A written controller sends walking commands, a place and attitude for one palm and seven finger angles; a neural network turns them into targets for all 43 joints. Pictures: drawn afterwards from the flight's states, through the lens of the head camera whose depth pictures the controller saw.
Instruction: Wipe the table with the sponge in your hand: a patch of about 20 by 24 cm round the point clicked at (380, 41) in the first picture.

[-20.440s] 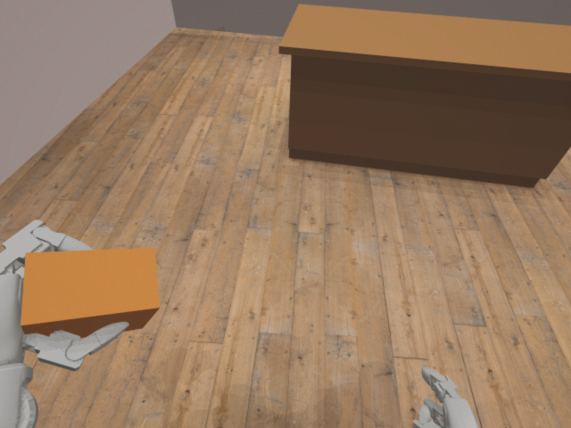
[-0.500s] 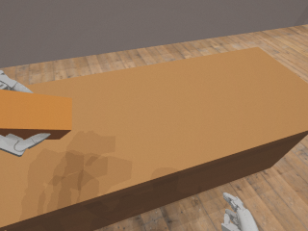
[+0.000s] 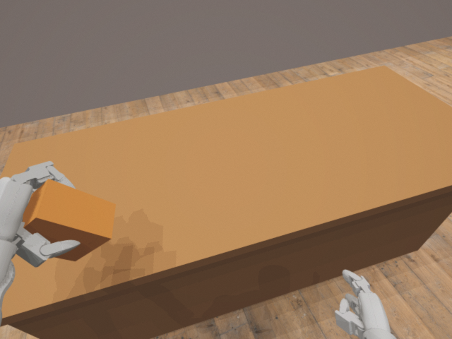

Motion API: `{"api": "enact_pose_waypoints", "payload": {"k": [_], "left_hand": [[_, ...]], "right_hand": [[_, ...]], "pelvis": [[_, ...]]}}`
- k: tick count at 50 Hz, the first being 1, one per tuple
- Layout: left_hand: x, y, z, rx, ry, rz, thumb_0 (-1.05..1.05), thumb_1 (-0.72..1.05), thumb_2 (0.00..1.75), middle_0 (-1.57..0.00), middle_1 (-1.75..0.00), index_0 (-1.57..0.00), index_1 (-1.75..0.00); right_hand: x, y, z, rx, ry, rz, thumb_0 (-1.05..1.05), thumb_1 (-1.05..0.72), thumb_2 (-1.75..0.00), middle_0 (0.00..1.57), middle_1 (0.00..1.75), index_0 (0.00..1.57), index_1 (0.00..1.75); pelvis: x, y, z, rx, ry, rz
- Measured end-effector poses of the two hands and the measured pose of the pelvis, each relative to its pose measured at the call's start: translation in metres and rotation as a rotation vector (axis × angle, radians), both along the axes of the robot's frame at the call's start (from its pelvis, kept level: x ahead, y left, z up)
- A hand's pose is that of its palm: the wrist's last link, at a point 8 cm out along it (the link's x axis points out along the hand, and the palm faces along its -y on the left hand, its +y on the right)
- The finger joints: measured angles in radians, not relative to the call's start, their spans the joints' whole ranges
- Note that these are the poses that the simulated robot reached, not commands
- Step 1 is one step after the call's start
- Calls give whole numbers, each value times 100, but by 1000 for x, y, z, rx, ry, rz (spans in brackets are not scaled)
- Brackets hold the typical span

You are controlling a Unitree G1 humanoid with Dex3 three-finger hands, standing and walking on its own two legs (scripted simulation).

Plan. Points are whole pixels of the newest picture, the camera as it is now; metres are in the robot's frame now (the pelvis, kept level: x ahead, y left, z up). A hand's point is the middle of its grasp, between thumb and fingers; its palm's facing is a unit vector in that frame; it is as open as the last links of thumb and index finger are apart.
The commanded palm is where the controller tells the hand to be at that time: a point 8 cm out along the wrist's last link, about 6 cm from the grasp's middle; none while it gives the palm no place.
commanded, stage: turn the palm down, sponge in hand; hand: left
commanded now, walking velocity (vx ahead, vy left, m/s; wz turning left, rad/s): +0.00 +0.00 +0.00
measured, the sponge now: (73, 226) +0.24 +0.28 +0.12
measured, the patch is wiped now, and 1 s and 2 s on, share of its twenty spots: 0.00 0.00 0.00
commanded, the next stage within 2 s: move the sponge above the wiping area in 1.56 s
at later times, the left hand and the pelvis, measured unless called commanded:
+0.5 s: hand (66, 214) +0.25 +0.29 +0.14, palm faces +0.19 -0.36 -0.92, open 10.0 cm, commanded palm +0.22 +0.31 +0.19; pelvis +0.03 +0.02 +0.00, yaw -2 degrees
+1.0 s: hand (46, 210) +0.26 +0.33 +0.13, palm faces +0.12 -0.13 -0.98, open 10.0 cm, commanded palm +0.23 +0.33 +0.18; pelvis +0.03 +0.06 +0.02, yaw -2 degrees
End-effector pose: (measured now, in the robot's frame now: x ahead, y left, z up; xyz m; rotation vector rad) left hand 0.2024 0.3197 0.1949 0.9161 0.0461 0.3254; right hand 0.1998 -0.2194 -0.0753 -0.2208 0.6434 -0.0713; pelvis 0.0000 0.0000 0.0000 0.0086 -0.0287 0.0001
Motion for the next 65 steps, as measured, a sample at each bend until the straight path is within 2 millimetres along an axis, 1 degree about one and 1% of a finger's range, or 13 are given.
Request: {"api": "enact_pose_waypoints", "payload": {"k": [8, 11, 16, 21, 26, 31, 36, 42, 47, 52, 56, 61, 65], "left_hand": [[11, -26, 6, 93, -51, -124, -1, -50, 103, -73, -133, -76, -133], [10, -19, 7, 133, -54, -74, -1, -50, 103, -73, -133, -76, -133], [12, -1, -6, 172, 46, 29, -1, -50, 103, -73, -133, -76, -133], [16, -8, -16, 208, 85, -5, -1, -50, 103, -73, -133, -76, -133], [20, -17, -10, 271, 37, -58, -1, -50, 103, -73, -133, -76, -133], [23, 2, -2, 306, 45, 45, -1, -50, 103, -73, -133, -76, -133], [23, 22, -11, 309, 166, 140, -1, -50, 103, -73, -133, -76, -133], [27, 10, -31, 341, 260, 51, -1, -50, 103, -73, -133, -76, -133], [31, 3, -23, 430, 204, 4, -1, -50, 103, -73, -133, -76, -133], [34, 22, -11, 470, 191, 124, -1, -50, 103, -73, -132, -76, -133], [37, 31, -16, 463, 269, 198, -1, -50, 103, -73, -132, -76, -133], [40, 15, -30, 478, 359, 128, -1, -50, 103, -73, -132, -76, -133], [41, 2, -30, 497, 335, 44, 0, -50, 103, -73, -132, -76, -132]], "right_hand": [[-12, -19, -13, -16, 89, -60, 1, -90, -90, 20, 30, 20, 30], [-13, -25, -16, -31, 119, -75, 1, -90, -90, 20, 30, 20, 30], [-8, -26, -17, -46, 131, -101, 1, -90, -90, 20, 30, 20, 30], [7, -14, -8, -44, 87, -106, 1, -91, -90, 20, 29, 20, 30], [24, 7, 6, -18, 31, -89, 1, -91, -90, 20, 29, 20, 30], [38, 30, 16, 23, 5, -59, 1, -91, -90, 20, 29, 20, 30], [47, 51, 23, 42, 4, -16, 1, -90, -90, 20, 30, 20, 30], [52, 68, 28, 27, 7, 31, 1, -90, -90, 20, 30, 20, 30], [52, 76, 27, 21, 30, 52, 1, -90, -90, 20, 30, 20, 30], [51, 79, 23, 40, 65, 56, 1, -90, -90, 20, 30, 20, 30], [54, 79, 20, 54, 76, 60, 1, -90, -90, 20, 30, 20, 30], [59, 78, 21, 57, 67, 73, 1, -90, -90, 20, 30, 20, 30], [61, 76, 24, 49, 57, 78, 1, -90, -90, 20, 30, 20, 30]], "pelvis": [[15, -5, -2, 12, 38, -26], [21, -3, -2, 10, 47, -28], [27, 5, -1, 8, 58, -28], [30, 15, 2, 4, 61, -30], [32, 24, 5, -2, 55, -33], [31, 33, 9, -8, 34, -35], [28, 42, 15, -11, 12, -30], [24, 50, 19, -15, -3, -31], [25, 54, 21, -17, -12, -38], [27, 56, 23, -16, -17, -35], [26, 57, 25, -13, -21, -30], [27, 57, 26, -10, -21, -30], [29, 53, 26, -9, -24, -36]]}}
